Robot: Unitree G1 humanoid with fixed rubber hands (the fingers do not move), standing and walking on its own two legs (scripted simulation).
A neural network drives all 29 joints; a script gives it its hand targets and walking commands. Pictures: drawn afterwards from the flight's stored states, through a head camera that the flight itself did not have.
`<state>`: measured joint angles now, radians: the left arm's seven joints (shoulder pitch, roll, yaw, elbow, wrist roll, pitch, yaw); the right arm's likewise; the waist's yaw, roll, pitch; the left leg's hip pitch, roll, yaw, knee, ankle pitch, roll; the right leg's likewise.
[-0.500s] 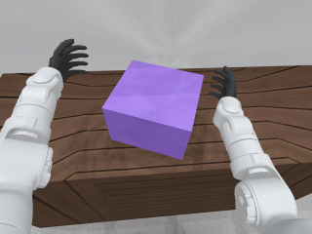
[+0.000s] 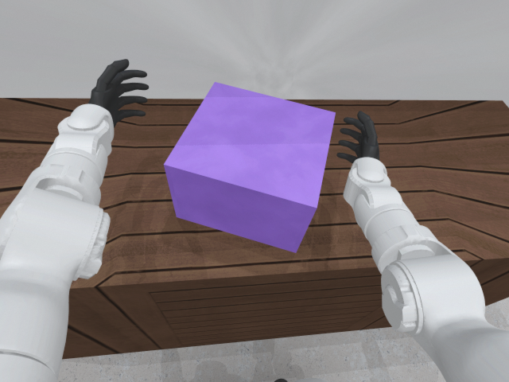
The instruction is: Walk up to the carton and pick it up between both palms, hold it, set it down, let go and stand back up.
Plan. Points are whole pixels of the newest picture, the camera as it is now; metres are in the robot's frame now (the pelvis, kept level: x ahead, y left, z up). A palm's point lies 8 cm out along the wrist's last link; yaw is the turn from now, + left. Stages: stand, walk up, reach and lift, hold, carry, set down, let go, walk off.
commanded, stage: reach and lift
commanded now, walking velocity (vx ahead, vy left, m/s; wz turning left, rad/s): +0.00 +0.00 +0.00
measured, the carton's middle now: (254, 165) +0.48 -0.04 +0.00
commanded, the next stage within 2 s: none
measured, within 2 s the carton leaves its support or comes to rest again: neither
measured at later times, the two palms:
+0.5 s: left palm (126, 138) +0.50 +0.18 +0.07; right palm (351, 182) +0.39 -0.20 +0.04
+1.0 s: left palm (153, 145) +0.49 +0.14 +0.06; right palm (347, 180) +0.40 -0.20 +0.04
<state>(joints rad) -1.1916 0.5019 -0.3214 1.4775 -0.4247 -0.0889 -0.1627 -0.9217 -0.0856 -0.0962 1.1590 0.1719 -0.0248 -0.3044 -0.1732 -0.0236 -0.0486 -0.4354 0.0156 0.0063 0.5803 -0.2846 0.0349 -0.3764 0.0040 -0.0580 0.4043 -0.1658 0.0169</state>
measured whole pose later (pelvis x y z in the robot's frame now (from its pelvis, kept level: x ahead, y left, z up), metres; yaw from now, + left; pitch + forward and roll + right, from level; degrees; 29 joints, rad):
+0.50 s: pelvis -0.01 +0.01 -0.02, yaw -1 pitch +20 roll -4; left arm -1.19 0.44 -0.32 1.50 -0.37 -0.22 -0.10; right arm -0.92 -0.09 -0.12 1.29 0.17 -0.25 -0.28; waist -0.17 -0.02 -0.16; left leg -0.75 0.02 0.00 0.72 -0.31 0.03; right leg -0.69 0.00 -0.06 0.54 -0.19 0.02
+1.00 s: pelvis -0.01 +0.01 -0.02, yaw -1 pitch +21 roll -5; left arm -1.20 0.34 -0.27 1.50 -0.29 -0.22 -0.08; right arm -0.97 -0.08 -0.16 1.30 0.17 -0.22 -0.28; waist -0.17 -0.01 -0.17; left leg -0.81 0.02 0.00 0.76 -0.32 0.03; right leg -0.74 0.00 -0.06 0.58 -0.20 0.03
